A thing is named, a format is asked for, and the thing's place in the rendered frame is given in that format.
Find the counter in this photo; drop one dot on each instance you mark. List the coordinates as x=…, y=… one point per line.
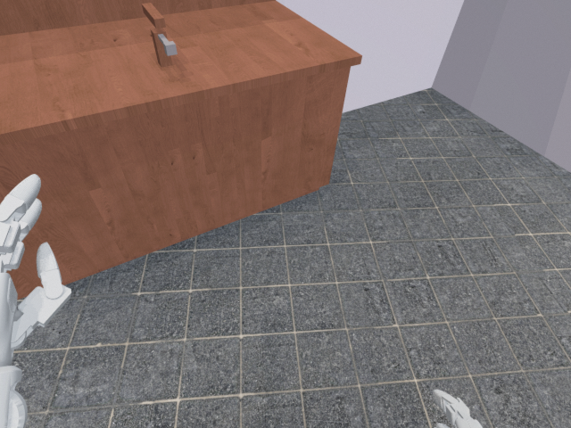
x=137, y=150

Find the robot left forearm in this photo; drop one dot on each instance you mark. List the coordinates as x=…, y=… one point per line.
x=13, y=408

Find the left robot hand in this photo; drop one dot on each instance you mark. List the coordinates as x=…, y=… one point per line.
x=19, y=212

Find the right robot hand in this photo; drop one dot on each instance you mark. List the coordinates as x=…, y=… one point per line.
x=456, y=410

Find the tap lever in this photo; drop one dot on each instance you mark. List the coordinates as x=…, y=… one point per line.
x=169, y=46

